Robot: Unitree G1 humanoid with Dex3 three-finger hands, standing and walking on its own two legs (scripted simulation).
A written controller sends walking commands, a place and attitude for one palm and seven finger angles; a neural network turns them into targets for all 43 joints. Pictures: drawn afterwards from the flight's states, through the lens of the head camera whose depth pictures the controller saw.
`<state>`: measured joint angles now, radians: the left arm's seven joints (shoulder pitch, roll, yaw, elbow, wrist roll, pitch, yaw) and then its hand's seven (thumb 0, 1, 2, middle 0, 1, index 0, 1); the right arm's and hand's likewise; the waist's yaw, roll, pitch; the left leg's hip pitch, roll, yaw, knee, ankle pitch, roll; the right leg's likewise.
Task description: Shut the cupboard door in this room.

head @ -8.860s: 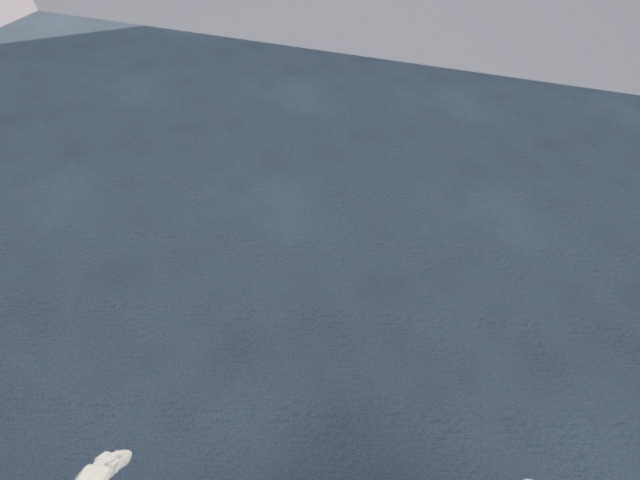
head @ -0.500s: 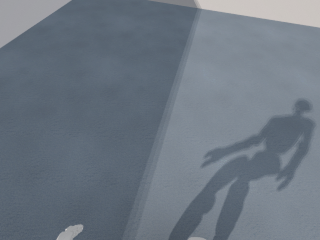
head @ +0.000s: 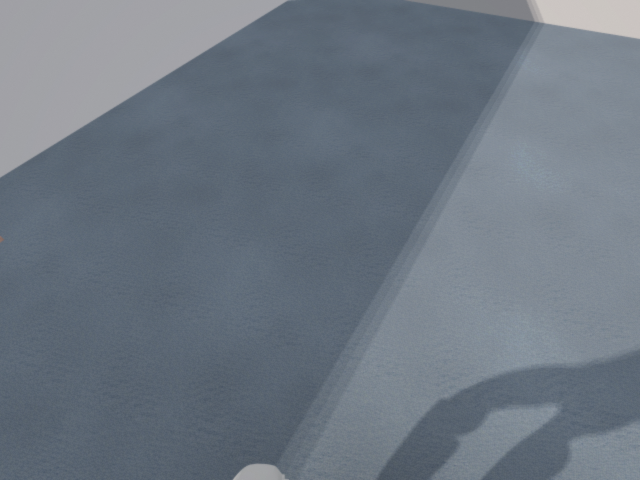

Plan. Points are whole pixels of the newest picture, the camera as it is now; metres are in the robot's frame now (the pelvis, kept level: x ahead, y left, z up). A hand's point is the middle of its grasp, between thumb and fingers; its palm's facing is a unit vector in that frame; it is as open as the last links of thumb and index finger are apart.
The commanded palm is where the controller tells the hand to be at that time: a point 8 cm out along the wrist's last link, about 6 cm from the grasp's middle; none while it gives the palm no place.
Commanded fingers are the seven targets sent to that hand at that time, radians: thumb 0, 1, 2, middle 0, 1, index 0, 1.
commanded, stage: turn or walk to find it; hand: left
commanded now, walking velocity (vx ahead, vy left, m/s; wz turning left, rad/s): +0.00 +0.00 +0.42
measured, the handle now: out of the picture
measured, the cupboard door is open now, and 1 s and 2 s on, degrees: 82 82 82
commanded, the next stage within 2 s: stand and wait in 0.76 s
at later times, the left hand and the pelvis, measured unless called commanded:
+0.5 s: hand out of the picture +0.02 +0.29 -0.17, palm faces +0.23 -0.94 -0.24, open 7.4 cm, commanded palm none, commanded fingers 0.00 0.90 0.90 -0.20 -0.30 -0.20 -0.30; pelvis -0.02 +0.06 +0.00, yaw +10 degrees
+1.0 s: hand out of the picture -0.04 +0.18 -0.14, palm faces +0.39 -0.88 -0.27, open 7.3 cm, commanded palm none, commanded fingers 0.00 0.90 0.90 -0.20 -0.30 -0.20 -0.30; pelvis -0.04 -0.02 +0.00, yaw +22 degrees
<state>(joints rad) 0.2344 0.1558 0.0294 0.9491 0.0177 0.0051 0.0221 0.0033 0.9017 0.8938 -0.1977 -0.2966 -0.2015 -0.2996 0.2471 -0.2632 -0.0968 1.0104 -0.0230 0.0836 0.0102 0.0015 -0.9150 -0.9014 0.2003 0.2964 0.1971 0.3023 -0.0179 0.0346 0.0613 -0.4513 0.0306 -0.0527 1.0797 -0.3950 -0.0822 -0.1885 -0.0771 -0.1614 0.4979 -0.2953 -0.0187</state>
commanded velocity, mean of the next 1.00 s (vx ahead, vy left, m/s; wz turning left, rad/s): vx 0.00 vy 0.00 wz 0.31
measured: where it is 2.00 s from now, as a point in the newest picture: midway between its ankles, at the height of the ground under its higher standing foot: outside the picture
